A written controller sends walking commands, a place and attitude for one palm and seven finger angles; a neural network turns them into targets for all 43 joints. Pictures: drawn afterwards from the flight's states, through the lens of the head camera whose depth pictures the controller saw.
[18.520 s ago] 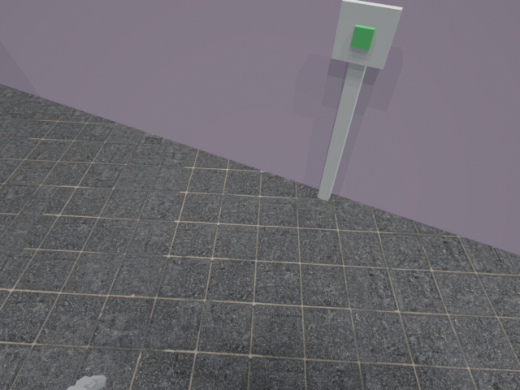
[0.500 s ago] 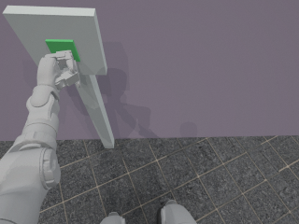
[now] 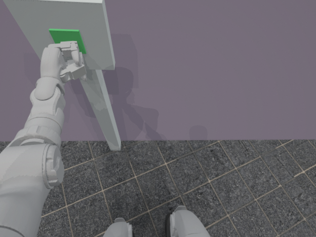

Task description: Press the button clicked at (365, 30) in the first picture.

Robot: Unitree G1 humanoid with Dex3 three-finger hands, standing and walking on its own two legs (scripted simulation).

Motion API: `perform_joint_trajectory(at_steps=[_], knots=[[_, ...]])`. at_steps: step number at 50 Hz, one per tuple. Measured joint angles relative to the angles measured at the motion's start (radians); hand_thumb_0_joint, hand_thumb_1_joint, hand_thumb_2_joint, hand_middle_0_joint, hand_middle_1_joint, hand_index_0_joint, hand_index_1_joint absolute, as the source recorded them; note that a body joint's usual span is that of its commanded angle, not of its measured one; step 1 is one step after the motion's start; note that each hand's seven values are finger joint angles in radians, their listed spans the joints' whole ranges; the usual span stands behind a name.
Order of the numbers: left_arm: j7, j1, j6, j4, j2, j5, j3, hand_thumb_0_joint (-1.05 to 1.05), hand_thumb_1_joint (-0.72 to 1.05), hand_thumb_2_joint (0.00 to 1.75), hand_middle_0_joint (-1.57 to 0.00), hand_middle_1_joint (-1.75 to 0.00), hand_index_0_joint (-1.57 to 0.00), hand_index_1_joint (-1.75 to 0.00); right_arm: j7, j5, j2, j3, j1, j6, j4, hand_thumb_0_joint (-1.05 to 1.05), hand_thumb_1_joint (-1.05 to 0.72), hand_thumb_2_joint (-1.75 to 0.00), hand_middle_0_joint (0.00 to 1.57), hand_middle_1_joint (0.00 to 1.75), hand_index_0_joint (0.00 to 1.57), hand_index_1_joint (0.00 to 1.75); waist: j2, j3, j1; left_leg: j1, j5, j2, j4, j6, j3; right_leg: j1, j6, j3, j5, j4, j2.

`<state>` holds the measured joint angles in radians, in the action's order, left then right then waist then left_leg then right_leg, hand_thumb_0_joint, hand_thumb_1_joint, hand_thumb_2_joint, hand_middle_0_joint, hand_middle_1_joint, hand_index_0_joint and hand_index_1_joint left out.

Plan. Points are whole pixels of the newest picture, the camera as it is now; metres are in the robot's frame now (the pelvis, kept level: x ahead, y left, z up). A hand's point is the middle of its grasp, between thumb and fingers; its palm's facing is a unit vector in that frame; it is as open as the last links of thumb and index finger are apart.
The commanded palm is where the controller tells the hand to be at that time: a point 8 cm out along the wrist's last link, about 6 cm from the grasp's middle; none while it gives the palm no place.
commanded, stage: pull the fist back off the button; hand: left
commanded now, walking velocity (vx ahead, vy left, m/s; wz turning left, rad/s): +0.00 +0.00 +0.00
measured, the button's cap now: (69, 39) +0.57 +0.16 +0.13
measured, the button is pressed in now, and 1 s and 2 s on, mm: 13 0 0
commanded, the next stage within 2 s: draw the hand back to the body in 1.02 s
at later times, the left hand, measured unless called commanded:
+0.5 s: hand (83, 74) +0.49 +0.13 +0.10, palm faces -0.06 -1.00 -0.03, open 3.0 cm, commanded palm +0.46 +0.18 +0.10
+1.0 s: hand (76, 101) +0.41 +0.15 +0.09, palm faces -0.07 -1.00 -0.02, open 3.1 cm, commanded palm +0.40 +0.20 +0.10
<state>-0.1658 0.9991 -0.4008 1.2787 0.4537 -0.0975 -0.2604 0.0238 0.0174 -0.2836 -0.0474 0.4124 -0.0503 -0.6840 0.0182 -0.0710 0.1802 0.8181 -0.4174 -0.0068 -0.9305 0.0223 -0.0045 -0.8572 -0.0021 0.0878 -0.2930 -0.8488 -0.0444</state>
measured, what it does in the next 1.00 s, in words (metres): stands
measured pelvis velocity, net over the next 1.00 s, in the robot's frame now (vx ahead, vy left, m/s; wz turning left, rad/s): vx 0.04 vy -0.01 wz -0.01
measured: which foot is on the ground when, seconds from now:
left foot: down 0.00-1.00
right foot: down 0.00-1.00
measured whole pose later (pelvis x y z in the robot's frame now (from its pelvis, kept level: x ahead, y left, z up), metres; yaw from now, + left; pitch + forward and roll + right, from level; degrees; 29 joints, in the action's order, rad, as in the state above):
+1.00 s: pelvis +0.04 -0.01 +0.02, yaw -1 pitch +9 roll -1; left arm -0.21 0.32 -0.31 0.58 0.24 -0.20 -0.17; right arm 0.03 -0.04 -0.26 -0.01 0.28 0.00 -0.57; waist 0.03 -0.08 0.04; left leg 0.51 -0.44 -0.02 -0.78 0.01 -0.02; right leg -0.58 -0.01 0.07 -0.33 -0.74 -0.03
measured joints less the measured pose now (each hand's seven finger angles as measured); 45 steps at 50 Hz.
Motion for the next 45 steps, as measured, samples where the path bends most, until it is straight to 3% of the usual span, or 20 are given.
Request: perform_joint_trajectory(at_steps=[9, 17, 36, 45], knots=[[-0.008, -0.007, 0.002, -0.01, -0.003, -0.002, -0.008, 0.0, 0.74, 0.96, -1.3, -1.5, -1.36, -1.5, -0.004, 0.0, -0.006, 0.004, -0.005, -0.002, 0.005, 0.01, -0.9, -0.9, 0.2, 0.3, 0.2, 0.29, -0.003, -0.001, -0.004, -0.002, 0.0, -0.003, 0.001, -0.004, 0.003, 0.001, -0.004, 0.002, -0.001, 0.0, 0.004], [-0.03, -0.096, -0.001, -0.08, -0.031, -0.016, -0.033, 0.0, 0.77, 0.94, -1.3, -1.5, -1.34, -1.5, -0.013, -0.007, -0.002, 0.015, -0.008, 0.023, 0.03, 0.01, -0.9, -0.9, 0.2, 0.3, 0.2, 0.29, 0.0, -0.01, -0.023, -0.045, -0.009, -0.014, 0.021, -0.007, -0.009, 0.035, -0.007, -0.009, -0.006, 0.015, 0.016], [-0.028, -0.443, 0.04, -0.426, -0.162, -0.056, -0.018, 0.01, 0.89, 0.9, -1.3, -1.5, -1.3, -1.5, -0.014, -0.041, 0.032, 0.027, -0.071, 0.073, 0.11, 0.01, -0.9, -0.9, 0.2, 0.3, 0.2, 0.29, 0.008, -0.027, -0.09, -0.228, -0.023, -0.023, 0.124, -0.012, -0.05, 0.18, -0.006, -0.05, -0.031, 0.072, 0.033], [-0.045, -0.651, 0.07, -0.654, -0.2, -0.1, 0.052, 0.01, 0.89, 0.9, -1.3, -1.5, -1.3, -1.5, -0.005, -0.056, 0.027, 0.036, -0.1, 0.063, 0.116, 0.01, -0.9, -0.9, 0.2, 0.3, 0.2, 0.29, 0.011, -0.022, -0.133, -0.299, -0.021, -0.018, 0.157, -0.015, -0.029, 0.262, -0.006, -0.029, -0.037, 0.106, 0.028]])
